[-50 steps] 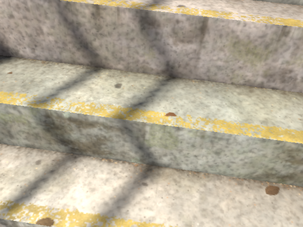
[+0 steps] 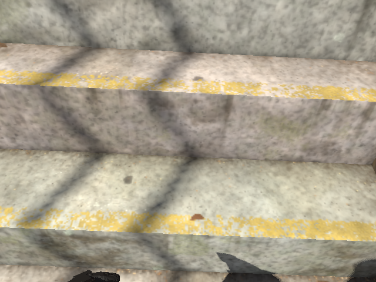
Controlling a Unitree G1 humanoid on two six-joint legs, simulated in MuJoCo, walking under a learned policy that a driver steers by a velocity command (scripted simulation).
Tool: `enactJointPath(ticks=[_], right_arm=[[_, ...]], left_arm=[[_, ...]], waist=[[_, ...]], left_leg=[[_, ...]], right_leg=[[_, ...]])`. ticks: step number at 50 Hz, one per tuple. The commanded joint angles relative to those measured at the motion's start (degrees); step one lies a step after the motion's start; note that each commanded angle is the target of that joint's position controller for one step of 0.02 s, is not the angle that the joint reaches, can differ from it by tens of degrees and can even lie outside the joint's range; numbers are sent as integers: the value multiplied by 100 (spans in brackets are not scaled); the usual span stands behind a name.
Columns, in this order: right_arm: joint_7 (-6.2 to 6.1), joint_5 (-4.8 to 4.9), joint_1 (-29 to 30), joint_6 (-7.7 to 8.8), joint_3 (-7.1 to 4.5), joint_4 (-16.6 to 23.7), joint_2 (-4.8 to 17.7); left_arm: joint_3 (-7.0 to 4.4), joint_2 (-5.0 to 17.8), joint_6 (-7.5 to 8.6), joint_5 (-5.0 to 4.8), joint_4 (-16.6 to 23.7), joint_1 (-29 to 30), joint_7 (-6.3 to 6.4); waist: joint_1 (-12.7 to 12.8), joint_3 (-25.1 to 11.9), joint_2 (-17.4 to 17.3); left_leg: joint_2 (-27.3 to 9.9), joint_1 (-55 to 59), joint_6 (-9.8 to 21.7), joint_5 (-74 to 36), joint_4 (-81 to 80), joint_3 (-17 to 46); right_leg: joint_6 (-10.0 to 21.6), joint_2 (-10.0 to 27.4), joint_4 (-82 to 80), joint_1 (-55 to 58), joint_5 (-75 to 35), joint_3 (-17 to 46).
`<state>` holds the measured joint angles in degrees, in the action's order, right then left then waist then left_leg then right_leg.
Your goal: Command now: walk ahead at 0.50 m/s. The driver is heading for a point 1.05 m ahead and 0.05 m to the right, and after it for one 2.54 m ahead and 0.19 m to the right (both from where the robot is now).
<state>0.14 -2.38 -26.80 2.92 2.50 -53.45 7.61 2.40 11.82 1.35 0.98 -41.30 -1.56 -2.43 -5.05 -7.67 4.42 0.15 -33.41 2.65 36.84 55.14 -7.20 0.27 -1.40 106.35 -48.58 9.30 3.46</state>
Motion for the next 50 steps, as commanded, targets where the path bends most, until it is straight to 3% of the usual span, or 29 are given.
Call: enactJointPath(ticks=[1,7,9,11,13,15,16,17,18,19,20,22,23,25,26,27,28,29,30,31,32,33,34,35,36,38,40,44,50], right_arm=[[-153,-113,481,355,-36,756,344],[-184,-160,947,239,-58,1203,552],[-269,-123,1270,149,-135,1379,587],[-360,116,1325,57,-223,1640,676],[-450,391,1488,-49,-162,1930,401],[-305,580,1166,17,-10,2236,-244],[-218,530,640,34,-73,2283,-378],[-81,444,49,271,-37,2338,-92],[32,379,78,379,-27,2181,399],[155,375,1780,538,155,2510,195],[175,399,2475,536,279,2674,-1],[95,454,2502,284,454,2948,112],[110,416,3003,206,477,2965,83],[121,267,4409,196,695,3600,-432],[199,167,4484,187,827,3773,-522],[197,157,4860,240,961,4066,-693],[169,275,4884,270,809,4019,-484],[170,158,3264,290,500,3489,3],[177,83,2979,356,393,3243,187],[50,35,1363,186,151,2868,610],[15,-34,506,-12,-128,2159,1096],[30,-71,51,-219,-323,1370,1407],[-122,-300,680,-387,-297,1192,1319],[-167,-366,1318,-409,-134,1392,817],[-185,-240,2023,-340,-75,1345,550],[-116,93,2259,-194,-62,957,96],[-68,-6,2502,-150,-87,813,161],[33,-228,3440,-53,-161,971,932],[-39,64,4166,111,-304,924,1313]], left_arm=[[-70,410,28,19,389,-10,-54],[-256,445,-378,-66,353,30,9],[-295,417,-557,28,306,-152,77],[-298,336,-679,213,132,-445,113],[-240,-57,-693,278,-276,-954,9],[-49,-277,-423,301,-523,-803,-60],[-64,193,-387,402,-465,-124,9],[-400,1348,-238,310,-397,-17,165],[-552,1598,-183,199,-534,-1005,316],[-538,1130,-244,159,-713,-2115,376],[-594,1151,-280,115,-824,-2664,467],[-857,1913,-218,-84,-429,-1959,673],[-729,1526,-195,24,-349,-1753,714],[-558,1018,-177,-23,-619,-1589,682],[-504,918,-187,-72,-722,-1367,659],[-432,871,-153,-386,-885,-1444,695],[-380,920,-46,-484,-1377,-2706,700],[-509,1601,101,-375,-1477,-2669,559],[-508,1537,247,-428,-1462,-3236,433],[-644,2162,317,-377,-1405,-2991,344],[-716,2174,337,-292,-1290,-2501,228],[-623,1745,239,-132,-1042,-1630,181],[-516,1049,209,-157,-806,-917,32],[-453,677,227,-180,-157,-145,-86],[-223,-69,198,-124,556,309,-181],[-10,-489,132,0,654,-557,-268],[31,-324,14,-155,417,-1495,-160],[-69,43,-244,-74,149,-1818,334],[-185,179,-399,202,-548,-2310,616]], waist=[[509,-225,-446],[599,6,-1004],[543,188,-1223],[375,525,-1368],[485,1076,-195],[-70,1501,836],[-726,1256,1055],[-998,107,1085],[-237,-555,555],[762,-432,-300],[966,-765,-647],[477,-799,-443],[635,-370,-1140],[750,680,-909],[548,779,-903],[346,550,-818],[461,-288,-847],[-278,-1321,-68],[-13,-2221,-113],[-813,-3187,157],[-995,-3209,-289],[-1062,-2479,-1240],[-492,-1669,-2417],[-372,-879,-1581],[188,246,-1270],[1017,1089,-864],[1562,1132,-1059],[2046,769,-1364],[2186,201,-1133]], left_leg=[[-1524,854,1141,-800,-1951,3351],[-873,-360,802,-1298,-1171,2298],[-725,-756,699,-1544,-849,2102],[-513,-954,574,-1681,-410,1993],[333,-930,333,-767,2001,1169],[1383,-1188,57,-56,5503,726],[1633,-2310,-94,452,7393,1048],[960,-2874,-91,714,6752,1022],[749,-4642,-140,664,8060,1209],[208,-6797,-248,109,8020,1333],[-75,-7540,-303,-45,8378,1529],[-834,-7824,-669,165,8076,2107],[-798,-7548,-830,-102,7977,1747],[-917,-6531,-952,-463,7197,845],[-924,-4578,-792,-965,5682,21],[-656,-1441,-230,-485,3762,-313],[27,-7,105,-302,3309,-894],[321,903,404,91,3207,-766],[137,2217,832,-228,2537,244],[97,2835,962,-160,1382,1210],[189,3170,864,-9,581,1402],[-24,3081,970,-217,-250,1660],[-1361,1943,1617,302,-1723,4165],[-1594,722,1441,1669,-2080,4560],[-1631,-406,1174,1784,-2000,4132],[-1501,-803,548,1723,-1917,2968],[-1615,-1132,445,1044,-2420,2122],[-1882,-1591,538,514,-3290,984],[-2014,-372,244,-636,-3596,-169]], right_leg=[[-102,103,155,-484,-1076,230],[-77,-145,-2520,1489,-1027,-948],[132,-38,-4439,2357,-839,-1029],[506,196,-7162,3081,-736,-1007],[802,283,-9812,2997,-2665,-1402],[848,752,-11119,2673,-4381,-1367],[686,1068,-9954,3431,-7165,-1128],[726,1617,-7664,5396,-11231,-841],[1274,2246,-7243,7271,-10606,-89],[1148,2237,-7322,8400,-8037,416],[1236,2439,-7417,8976,-5949,891],[1681,3468,-8470,8376,-2214,2306],[1576,3062,-9037,7493,-1131,1993],[1322,2232,-9906,5274,-962,1162],[1345,1813,-10589,3746,-1801,522],[1183,1599,-10945,1910,-5109,-153],[1092,1449,-10190,2435,-8755,-248],[1333,1732,-9028,3519,-12222,-227],[1089,1580,-7845,2927,-12522,147],[1192,1579,-7193,3586,-11356,150],[1276,1350,-6898,3629,-9533,97],[1091,647,-5712,2982,-6272,-375],[846,-128,-2323,1744,-1713,-208],[885,-266,226,878,-608,418],[864,-337,1259,-152,81,716],[885,-249,1472,-1084,132,912],[576,-222,1781,-1100,-330,696],[-20,-97,2352,-534,-993,-97],[278,684,-1956,1445,-608,-745]])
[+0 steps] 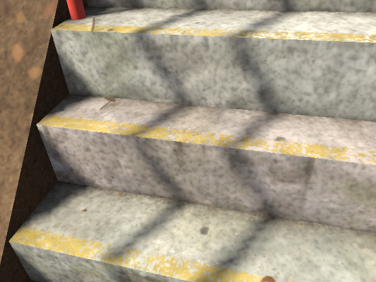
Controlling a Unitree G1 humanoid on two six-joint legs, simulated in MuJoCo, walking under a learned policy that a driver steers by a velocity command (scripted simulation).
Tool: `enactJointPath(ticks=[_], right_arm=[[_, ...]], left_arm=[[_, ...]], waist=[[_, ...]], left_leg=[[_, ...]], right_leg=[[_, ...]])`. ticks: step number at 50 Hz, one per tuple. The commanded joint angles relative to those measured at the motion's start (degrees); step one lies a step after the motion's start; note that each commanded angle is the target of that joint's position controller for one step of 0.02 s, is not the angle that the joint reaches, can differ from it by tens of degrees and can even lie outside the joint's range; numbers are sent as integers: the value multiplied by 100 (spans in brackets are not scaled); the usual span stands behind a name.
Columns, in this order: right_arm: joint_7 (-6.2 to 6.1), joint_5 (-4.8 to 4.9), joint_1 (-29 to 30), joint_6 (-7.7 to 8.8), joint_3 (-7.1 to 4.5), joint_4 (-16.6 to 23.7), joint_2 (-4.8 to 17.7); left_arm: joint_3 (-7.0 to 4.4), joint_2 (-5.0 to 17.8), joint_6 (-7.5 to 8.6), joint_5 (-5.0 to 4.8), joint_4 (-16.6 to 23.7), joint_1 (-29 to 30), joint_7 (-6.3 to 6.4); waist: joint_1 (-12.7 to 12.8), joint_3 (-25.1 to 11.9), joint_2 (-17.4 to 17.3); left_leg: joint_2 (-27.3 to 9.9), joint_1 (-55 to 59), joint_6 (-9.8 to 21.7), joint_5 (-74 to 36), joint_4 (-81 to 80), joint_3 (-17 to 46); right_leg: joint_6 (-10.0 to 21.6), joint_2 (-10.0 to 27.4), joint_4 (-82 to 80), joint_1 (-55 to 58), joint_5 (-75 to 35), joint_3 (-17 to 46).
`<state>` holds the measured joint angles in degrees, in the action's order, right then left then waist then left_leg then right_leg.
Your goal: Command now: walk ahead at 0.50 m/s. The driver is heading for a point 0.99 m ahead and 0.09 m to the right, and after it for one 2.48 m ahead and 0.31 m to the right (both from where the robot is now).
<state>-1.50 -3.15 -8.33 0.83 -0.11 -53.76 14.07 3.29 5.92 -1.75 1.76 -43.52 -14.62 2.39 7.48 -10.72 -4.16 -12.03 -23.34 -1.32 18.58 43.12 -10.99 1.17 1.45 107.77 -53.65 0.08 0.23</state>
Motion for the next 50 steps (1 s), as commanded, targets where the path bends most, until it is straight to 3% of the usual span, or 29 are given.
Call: enactJointPath(ticks=[1,4,5,6,7,8,9,10,11,13,19,24,28,30,31,32,33,34,35,37,38,39,40,41,42,43,45,48,50], right_arm=[[149,320,2149,319,-20,850,573],[166,837,1876,294,345,1008,-301],[224,742,225,239,199,961,-217],[320,495,562,314,317,904,-427],[353,463,2188,437,496,1461,-795],[390,498,2850,616,659,1634,-1288],[470,307,2423,701,720,1660,-1484],[645,265,1591,699,571,1501,-1148],[658,455,1382,633,472,1499,-704],[451,596,2164,440,315,1822,-134],[291,559,2153,57,207,1826,-598],[296,541,1849,81,206,1820,-677],[239,314,1046,-82,176,1646,-448],[317,101,-190,52,113,1297,-405],[384,30,-879,152,7,940,-52],[388,79,-1096,147,28,677,-313],[415,-55,-748,273,42,895,-81],[348,-14,363,234,-7,1290,309],[221,232,879,251,-72,1608,355],[90,358,1860,279,-176,2129,492],[109,389,2888,312,-132,2528,503],[176,442,2990,360,27,2590,104],[269,343,2209,329,246,2604,-554],[419,384,1631,356,399,2645,-1056],[509,411,506,528,347,2811,-875],[593,434,-325,529,266,2782,-339],[501,476,-1007,235,67,2683,416],[50,237,-483,-323,-71,2719,447],[-24,322,-161,-404,-86,2841,301]], left_arm=[[-234,700,-137,71,-535,-1014,121],[-311,454,8,-129,-1534,-2178,-297],[-614,1886,293,392,-894,-399,-201],[-445,1371,470,570,-804,-245,-226],[-214,621,461,503,-1005,-1549,-272],[-51,-24,383,376,-1473,-2417,-475],[-47,-207,339,166,-1603,-2801,-526],[-40,-81,333,111,-1324,-2478,-422],[-224,540,414,48,-922,-1649,-257],[-435,1118,553,201,-523,-1265,-28],[-300,471,470,236,-339,-1503,50],[-377,643,398,202,-67,-1073,175],[-427,730,300,11,232,110,158],[-289,236,117,-111,345,85,90],[-274,156,165,-173,608,452,8],[-195,98,214,-197,800,1074,-17],[-249,77,318,-196,862,421,-159],[-246,324,316,-332,1122,-277,-249],[-292,764,365,-315,1117,-755,-343],[-388,1310,365,9,640,-1624,-397],[-428,1396,342,121,178,-2868,-348],[-444,1054,310,203,-531,-4073,-255],[-366,577,255,199,-776,-3090,-241],[-155,165,249,346,-382,-1918,-247],[-175,488,334,520,290,-1052,-235],[-281,855,351,299,770,-454,-135],[-381,1340,453,33,1250,909,-21],[-260,1071,683,210,1273,962,23],[-283,1214,617,303,1344,692,79]], waist=[[716,616,-270],[561,785,879],[-951,963,3095],[-677,409,2390],[276,538,1906],[493,219,848],[35,86,547],[-404,-286,370],[-646,-361,822],[-302,86,814],[-114,722,963],[-220,768,1543],[-538,867,1762],[-948,914,657],[-1175,866,-586],[-1337,951,-891],[-730,583,-1378],[242,315,-1444],[622,150,-729],[1208,-202,608],[1925,-137,871],[2246,142,1123],[1110,810,2070],[225,1165,1538],[-603,401,1495],[-1061,-394,1098],[-1807,169,604],[-1510,739,189],[-1312,840,656]], left_leg=[[-855,-1139,703,1051,-2097,29],[-373,-669,944,660,747,-255],[1233,-2908,562,-432,3417,72],[1245,-2292,585,-1073,4833,1511],[1314,-2471,602,-546,5406,1689],[1201,-2788,757,-342,5842,1281],[1396,-3720,665,-391,5972,1032],[1344,-4160,569,-1220,6508,1565],[992,-4303,404,-1557,6178,2029],[987,-4393,97,-1453,5392,2006],[1282,-3272,-70,-1920,5318,1262],[1009,-2434,-15,-2213,3725,1232],[844,-606,286,-1641,1059,875],[958,1190,595,-1987,-1127,483],[407,2236,1015,-3290,-1747,1190],[157,1897,1021,-4390,-2368,1284],[-155,2462,1228,-7033,-1114,1760],[-474,2366,1517,-6205,-800,2473],[-718,1898,1498,-4697,-831,2704],[-356,-271,1144,-4116,-158,2313],[-19,-1851,854,-4216,711,1787],[973,-3015,522,-2692,2988,720],[1671,-3492,595,769,5618,249],[1805,-3606,649,648,7841,1050],[2117,-4189,457,144,8171,2464],[1802,-4066,392,-120,7880,3084],[1230,-3739,-102,-297,7529,2638],[1233,-2822,-396,-1203,7208,1873],[1166,-2927,-414,-1400,6624,1697]], right_leg=[[452,548,-3667,2261,760,-523],[894,104,-8235,3832,986,-1155],[2189,1134,-8580,3951,4027,3457],[2044,1049,-8754,2968,3627,3970],[1509,667,-7804,3107,1644,2066],[831,332,-6815,3975,-319,407],[1026,305,-6769,4546,-884,1007],[1386,570,-6951,4954,744,2314],[1677,1182,-7623,4580,3417,3862],[1738,1506,-8392,4232,4920,4767],[1693,812,-7693,2802,3955,3285],[1623,723,-7483,2570,3911,2988],[1323,385,-7169,1494,3410,2115],[330,-597,-5159,492,2453,382],[-219,-1025,-3339,-269,2070,-350],[20,-944,-1398,-640,3006,-112],[-170,-1160,949,-1303,3545,-1],[-349,-644,1949,-1733,3719,558],[-392,-96,1010,-1178,3517,1050],[-65,208,-1692,1851,2981,925],[338,330,-4341,3942,2385,639],[808,-135,-7341,5747,1941,-681],[1007,83,-8135,5240,710,-274],[897,98,-7751,4381,341,218],[1096,584,-6077,5195,-2714,1808],[1398,1228,-6614,4867,-945,3028],[1403,1882,-7245,3542,884,3066],[1213,1571,-7069,1833,2737,2296],[981,1443,-6866,2165,2560,1739]])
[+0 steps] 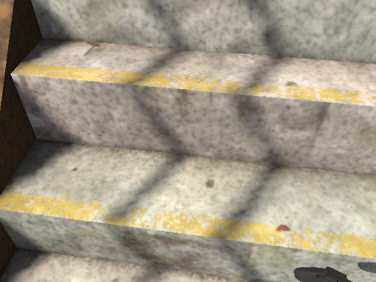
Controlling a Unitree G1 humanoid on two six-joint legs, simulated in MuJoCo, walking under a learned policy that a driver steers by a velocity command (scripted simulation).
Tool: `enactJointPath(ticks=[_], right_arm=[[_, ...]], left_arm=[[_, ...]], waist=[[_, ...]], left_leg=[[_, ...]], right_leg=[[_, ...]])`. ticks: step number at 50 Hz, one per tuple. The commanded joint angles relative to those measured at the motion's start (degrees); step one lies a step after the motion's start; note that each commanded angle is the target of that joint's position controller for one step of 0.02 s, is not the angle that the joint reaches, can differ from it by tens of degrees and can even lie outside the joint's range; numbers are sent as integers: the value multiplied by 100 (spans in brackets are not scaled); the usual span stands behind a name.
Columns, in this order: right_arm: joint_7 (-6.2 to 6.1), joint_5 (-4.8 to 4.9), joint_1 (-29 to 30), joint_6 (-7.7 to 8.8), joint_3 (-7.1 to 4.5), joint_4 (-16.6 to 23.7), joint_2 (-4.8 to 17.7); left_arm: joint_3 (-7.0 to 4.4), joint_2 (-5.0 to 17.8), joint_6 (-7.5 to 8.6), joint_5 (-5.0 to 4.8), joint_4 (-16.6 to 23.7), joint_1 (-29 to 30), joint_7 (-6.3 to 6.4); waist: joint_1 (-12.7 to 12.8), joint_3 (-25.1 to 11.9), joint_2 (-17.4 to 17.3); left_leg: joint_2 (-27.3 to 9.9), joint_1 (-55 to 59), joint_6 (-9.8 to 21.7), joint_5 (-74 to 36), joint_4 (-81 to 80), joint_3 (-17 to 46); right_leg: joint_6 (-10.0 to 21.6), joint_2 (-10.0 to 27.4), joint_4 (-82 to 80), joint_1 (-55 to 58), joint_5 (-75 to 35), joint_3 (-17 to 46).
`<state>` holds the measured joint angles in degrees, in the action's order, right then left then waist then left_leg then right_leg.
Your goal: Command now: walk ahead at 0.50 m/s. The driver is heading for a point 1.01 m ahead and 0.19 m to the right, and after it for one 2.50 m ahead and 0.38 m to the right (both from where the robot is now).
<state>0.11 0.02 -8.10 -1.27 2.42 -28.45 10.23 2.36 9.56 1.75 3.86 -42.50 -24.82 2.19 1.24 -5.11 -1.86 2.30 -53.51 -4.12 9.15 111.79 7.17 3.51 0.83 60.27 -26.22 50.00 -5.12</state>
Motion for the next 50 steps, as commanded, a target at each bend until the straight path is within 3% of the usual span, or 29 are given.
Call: enactJointPath(ticks=[1,6,8,9,10,12,13,14,15,18,20,22,23,25,27,28,32,34,35,36,38,39,40,41,42,45,46,48,50], right_arm=[[-196,57,-117,-201,-337,331,635],[-192,-37,-1042,-256,-259,-132,287],[-110,-526,-2839,-4,-399,-1295,747],[58,-723,-2543,145,-277,-1326,829],[77,-920,-1656,195,-123,-978,346],[144,-414,-1575,447,-249,-950,515],[41,-292,-1711,504,-301,-1099,521],[-179,-177,-397,577,-434,-695,1281],[-328,-197,93,649,-551,-432,1464],[-297,-392,-663,679,-399,-459,1031],[-326,-559,-704,567,-344,-376,876],[-242,-503,372,527,-307,68,888],[-121,-536,805,529,-148,292,519],[283,-197,701,775,-32,723,313],[394,-241,-243,626,17,696,296],[292,-179,-1149,492,-35,636,508],[-113,-352,-1586,244,47,-65,310],[-107,-169,-2168,243,10,-778,-121],[-36,-390,-1435,403,13,-606,16],[49,-256,-2143,442,-56,-1039,13],[75,-124,47,513,76,-1174,-284],[108,-106,442,508,83,-1254,-393],[-35,-400,820,635,-310,-1071,952],[-164,-249,1406,581,-516,-874,1756],[-226,16,1196,501,-797,-843,2269],[-272,1,-536,331,-596,-642,1721],[-114,-115,-464,445,-525,-640,1578],[102,-318,-2280,437,-345,-858,949],[-141,-422,-3765,245,-304,-1533,520]], left_arm=[[-210,903,244,110,1302,1603,128],[-294,815,116,-124,1589,2355,89],[-29,-58,49,-213,2028,3213,-114],[4,-390,65,-239,2161,2746,-191],[24,-685,160,-514,2191,2654,-350],[91,-316,302,-522,2128,2460,-537],[123,-233,366,-428,2180,2762,-626],[-157,482,189,-683,2166,1637,-579],[-353,976,-2,-776,1756,1109,-431],[-318,683,-242,-198,1655,2283,-229],[-343,524,-275,-325,1572,2307,-224],[-430,609,-232,-337,899,526,-249],[-488,699,-75,-253,340,-469,-261],[-206,238,118,-26,571,535,-247],[-240,583,213,-236,911,1562,-166],[-265,1004,261,-323,1199,2423,-93],[-141,728,433,-281,1187,2393,-28],[-46,392,223,-179,1396,2633,-13],[-71,314,177,-256,1546,2172,-104],[100,-66,102,-235,1941,3284,-103],[188,-329,-135,-361,2071,1837,-242],[83,-28,-232,-400,1978,1115,-306],[-136,595,-178,-305,2119,363,-271],[-210,916,-108,-360,2005,-409,-337],[-27,612,-77,-442,2087,49,-296],[-397,1407,-304,-406,1795,1831,-154],[-319,1111,-327,-277,1761,1269,-67],[25,11,-149,-116,2122,2541,-33],[127,-359,-169,-472,2617,4653,-4]], waist=[[-614,264,607],[-923,-6,904],[-1423,377,-1546],[-714,405,-2261],[-207,306,-1533],[149,486,226],[125,161,513],[1269,-344,-499],[1226,-980,-292],[258,-673,694],[174,-649,150],[1039,-709,116],[1401,-415,1663],[192,110,772],[-908,-220,-454],[-1615,-633,-80],[-1628,-618,-528],[-1691,-566,-1115],[-1021,-257,-1580],[-1446,447,-503],[661,1874,-415],[1154,1624,-413],[1718,132,-642],[2134,-1230,-797],[1544,-1807,-831],[14,-1911,2885],[214,-1811,3168],[-1336,-836,1062],[-2537,798,-1860]], left_leg=[[-343,150,-109,-436,-684,-179],[-755,2231,364,52,-4469,-1013],[-416,3796,1074,-2105,-7831,-652],[-723,4324,1528,-4094,-7399,535],[-898,4036,1259,-4083,-6648,493],[-1304,4466,913,-2525,-6994,777],[-1325,4307,829,-2384,-7265,685],[-2137,3935,1342,-1385,-7418,2063],[-2528,3583,1604,-526,-7269,2622],[-1332,3263,1351,-1339,-6764,800],[-1159,3365,1157,-1570,-6066,311],[-586,2257,744,-2059,-3678,-660],[368,-190,401,1610,-870,-1347],[280,-1615,193,2615,969,-445],[-88,-144,124,1566,326,-307],[-412,850,213,1217,67,271],[-252,3267,472,1880,-3479,-898],[-611,5255,899,81,-5952,-423],[-944,5153,1171,-1569,-5799,239],[-914,4048,1155,-1092,-7895,239],[-723,2643,730,-2894,-11851,-954],[-536,2347,707,-3622,-12484,-1655],[-1142,4196,745,-8038,-9248,-1401],[-1566,5914,910,-8577,-8439,-872],[-2978,5814,1378,-5918,-8780,572],[-1392,3213,1077,-4660,-6580,-747],[-884,2700,1013,-819,-4920,-605],[-356,3951,1216,3676,-3908,-425],[-1309,5535,1588,800,-8291,-207]], right_leg=[[638,1531,-1971,-459,-2512,2150],[197,1560,-837,-1118,-2981,1408],[-540,-259,3881,-2236,-2803,-481],[-659,-965,6083,-3729,-1633,353],[-690,-1213,7175,-3974,-1749,1117],[-583,-842,5899,-4401,-2474,1342],[-649,-479,4989,-3893,-2595,734],[-493,-63,4763,-3314,-3123,1120],[-496,156,4849,-2641,-3705,1318],[-418,-449,2686,-1662,-3666,177],[-363,-448,1053,-1204,-3379,-46],[324,-143,-1783,925,-4021,334],[1009,67,-2291,2727,-5774,1589],[1028,233,-1567,1853,-5396,2760],[727,383,-1882,230,-4810,3131],[761,684,-1908,-841,-4459,3660],[107,-197,-344,-3069,-4423,2185],[-239,-812,2495,-4809,-1970,901],[-782,-1100,4311,-4881,-2334,40],[-685,-894,4865,-4411,-2600,139],[-276,-957,5351,-3154,-1516,56],[-222,-1127,5407,-1955,-1300,-20],[-423,-860,5383,-2063,-785,-47],[-450,-79,3501,-2284,-859,200],[-207,851,1622,-1713,-1626,933],[601,-267,-176,1493,-3240,1316],[1090,203,-777,1349,-3434,2468],[-82,-276,360,-2195,-3705,1772],[-906,-583,3677,-5655,-2090,457]])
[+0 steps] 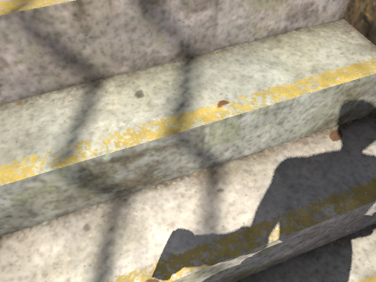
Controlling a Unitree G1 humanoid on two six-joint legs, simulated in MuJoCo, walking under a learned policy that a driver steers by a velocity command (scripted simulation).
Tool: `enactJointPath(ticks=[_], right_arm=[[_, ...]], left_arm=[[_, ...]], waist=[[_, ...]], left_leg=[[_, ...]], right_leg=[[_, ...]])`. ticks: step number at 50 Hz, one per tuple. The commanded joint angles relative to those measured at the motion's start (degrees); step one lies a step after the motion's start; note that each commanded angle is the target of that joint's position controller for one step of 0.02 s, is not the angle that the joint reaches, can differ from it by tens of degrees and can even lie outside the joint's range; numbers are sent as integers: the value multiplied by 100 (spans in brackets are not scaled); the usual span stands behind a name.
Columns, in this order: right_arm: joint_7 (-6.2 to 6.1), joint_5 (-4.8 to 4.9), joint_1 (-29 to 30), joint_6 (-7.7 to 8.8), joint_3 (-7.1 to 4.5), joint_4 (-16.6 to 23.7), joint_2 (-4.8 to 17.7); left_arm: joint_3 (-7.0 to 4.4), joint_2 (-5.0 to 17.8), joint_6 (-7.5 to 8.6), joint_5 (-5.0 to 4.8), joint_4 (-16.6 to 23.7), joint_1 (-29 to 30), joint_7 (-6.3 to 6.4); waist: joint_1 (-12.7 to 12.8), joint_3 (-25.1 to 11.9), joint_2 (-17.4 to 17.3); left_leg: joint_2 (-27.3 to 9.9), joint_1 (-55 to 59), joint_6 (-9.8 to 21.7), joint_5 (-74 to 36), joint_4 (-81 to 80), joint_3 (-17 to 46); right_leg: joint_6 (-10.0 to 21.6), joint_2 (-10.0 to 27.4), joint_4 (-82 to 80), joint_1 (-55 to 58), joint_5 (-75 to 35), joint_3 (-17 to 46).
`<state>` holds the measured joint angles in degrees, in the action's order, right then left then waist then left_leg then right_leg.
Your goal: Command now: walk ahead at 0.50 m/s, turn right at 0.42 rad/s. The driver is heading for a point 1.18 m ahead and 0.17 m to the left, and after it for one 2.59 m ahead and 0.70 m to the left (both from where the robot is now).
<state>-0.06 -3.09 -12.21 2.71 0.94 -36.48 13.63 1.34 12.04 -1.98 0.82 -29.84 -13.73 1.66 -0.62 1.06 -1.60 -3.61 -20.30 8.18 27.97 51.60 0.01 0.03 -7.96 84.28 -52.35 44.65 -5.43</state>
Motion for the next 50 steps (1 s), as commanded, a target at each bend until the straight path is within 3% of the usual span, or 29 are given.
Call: enactJointPath(ticks=[1,2,5,6,8,13,15,16,18,19,20,22,23,24,25,26,28,30,32,33,34,35,38,39,41,45,48,49,50], right_arm=[[-152,-36,-1073,-254,-18,-266,-219],[-181,89,-697,-245,-38,8,35],[-175,110,219,-237,-35,241,362],[-248,329,944,43,-352,493,1371],[-310,107,728,16,-169,602,688],[-466,308,198,-248,-351,707,729],[-474,300,-376,-402,-340,633,379],[-270,67,-903,-343,-347,620,70],[-76,462,-923,-59,-417,613,-168],[-218,657,356,-88,-361,932,-306],[-181,585,-461,-244,-304,929,-141],[-141,285,-1144,-383,-331,932,460],[-54,89,-1910,-343,-428,691,506],[33,4,-2102,-281,-591,646,778],[-82,-90,-147,-217,-445,668,509],[-184,-113,-1618,-176,-437,529,520],[-237,-41,-2831,-183,-467,-363,580],[-181,-126,-1888,-276,-445,-451,333],[-347,271,-33,-266,-297,302,-375],[-483,623,561,-257,-363,666,-324],[-651,906,106,-284,-454,633,-173],[-808,952,-658,-231,-441,591,5],[-1042,407,-1114,-151,-36,548,-785],[-1081,-108,-1540,-321,121,553,-805],[-1051,192,-3021,-584,-441,-259,511],[-931,131,-3158,-666,-565,-657,673],[-801,-344,-5241,-614,-630,-1656,903],[-740,-291,-5965,-500,-582,-2110,749],[-539,142,-3631,-186,-393,-1693,-262]], left_arm=[[203,-669,137,-202,1086,1886,60],[227,-488,176,-61,812,1193,86],[157,-325,227,61,472,337,1],[224,-412,81,-419,638,-821,86],[-58,438,-77,-537,575,272,211],[-30,-20,22,-586,378,765,75],[-72,68,79,-246,-39,327,34],[-163,360,167,-63,-466,-65,-75],[-237,763,171,378,-441,-2,-367],[-178,659,147,767,-56,549,-321],[-276,1138,261,656,65,1398,-430],[-134,522,399,107,474,3334,-236],[-215,864,476,-21,552,3483,-13],[-94,850,369,295,710,3643,126],[-203,663,266,-77,324,745,327],[-453,1866,248,38,78,1459,302],[-381,1305,255,152,615,2828,4],[-66,340,206,14,910,2920,-134],[-112,284,15,-50,463,1463,-223],[-29,307,-95,176,-12,972,-320],[195,92,-136,486,16,1870,-407],[248,19,-119,416,379,2585,-476],[166,219,-225,18,144,2369,-459],[-265,1755,-76,179,146,2613,-376],[173,200,-103,209,515,3516,-208],[-91,953,71,-68,134,3065,45],[-488,1281,251,-427,750,4171,280],[-554,1099,295,-748,1086,4691,248],[-314,498,158,-992,725,3455,158]], waist=[[-462,-142,-1934],[-99,-741,-1226],[588,228,288],[1417,95,-1146],[513,322,-356],[-145,-63,-839],[-329,-446,-386],[-605,-781,776],[-509,-1487,1987],[-353,-1206,1437],[-1251,-1212,1891],[-1977,51,1718],[-2274,-288,1490],[-2482,104,786],[-211,-696,-1329],[-1475,-1859,-806],[-1740,-2305,-1093],[-1109,-1165,-1912],[183,144,-475],[363,609,1327],[-197,585,1705],[-641,282,1330],[-778,-167,1199],[-1067,-1241,3015],[-1653,-1019,1953],[-1672,-533,1522],[-2324,-159,1812],[-2593,440,430],[-1380,636,-3666]], left_leg=[[-306,1209,-243,-1765,-1945,81],[-549,674,29,-1195,-1970,277],[-1053,-496,302,210,-2985,427],[-2331,-1521,687,2413,-3567,2616],[-1641,-1944,563,2279,-3317,2009],[-1065,-906,125,2386,-1421,1185],[-580,-638,-332,1414,236,522],[210,-1878,-942,747,1907,-374],[1203,-3875,-1546,1322,4899,-386],[1144,-3647,-1352,684,6223,84],[1184,-3441,-1340,641,7071,-456],[699,-853,-204,-930,2911,704],[718,-114,-154,-942,1588,515],[1275,-268,-254,-701,852,-83],[1575,-155,-19,-1057,1468,41],[1483,-434,-345,-248,1612,-347],[1355,133,-454,-1508,1123,-342],[1327,-443,-204,-3568,594,70],[1128,-3389,-580,-1646,1475,697],[1525,-5380,-1018,1278,4499,248],[1773,-6089,-1226,1616,7116,339],[1740,-6270,-1252,459,7226,634],[1454,-6317,-1402,-998,7374,74],[805,-5523,-1970,-1157,8435,-573],[1127,-4584,-1842,-1950,9133,-227],[880,-2739,-1242,-2127,5956,-968],[387,663,-724,-551,1014,-1755],[-367,1015,96,-422,-2125,-1096],[-799,-1086,135,-3477,-3597,-276]], right_leg=[[-318,505,2157,-2461,-1765,1109],[-321,384,3107,-1798,-2387,1132],[-594,405,4771,-2079,-3259,1181],[-613,1443,3814,-878,-4074,1797],[-808,1344,2180,-43,-4633,1241],[-418,1550,-3115,1815,-3882,295],[-150,1371,-5291,3131,-4974,-18],[-188,1183,-4497,4893,-5678,63],[461,2081,-4051,6014,-7044,1332],[534,2070,-4428,4780,-8060,1189],[886,2365,-4572,4454,-8461,1083],[67,1033,-7185,2877,-7208,-642],[135,1159,-7077,3593,-8380,-557],[318,1241,-7223,4178,-11108,-573],[347,1500,-5961,4578,-12931,57],[493,1974,-4810,5903,-13896,-154],[484,1876,-4436,5780,-11617,-91],[548,773,-5099,4589,-4893,-695],[826,1283,-7190,5713,-2806,-406],[1106,2028,-7485,6208,-4634,-120],[690,1999,-6575,5773,-5843,-258],[206,1791,-5452,5099,-4893,-289],[-425,2043,-6075,4235,-3792,-1267],[897,4030,-7573,3439,-577,770],[-101,3008,-7427,2471,416,209],[-958,1964,-7986,2735,-884,-948],[-2297,1334,-8913,2207,-2903,-2125],[-2350,830,-6032,2546,-3809,-2215],[-695,1230,-563,4386,-1630,-1056]])
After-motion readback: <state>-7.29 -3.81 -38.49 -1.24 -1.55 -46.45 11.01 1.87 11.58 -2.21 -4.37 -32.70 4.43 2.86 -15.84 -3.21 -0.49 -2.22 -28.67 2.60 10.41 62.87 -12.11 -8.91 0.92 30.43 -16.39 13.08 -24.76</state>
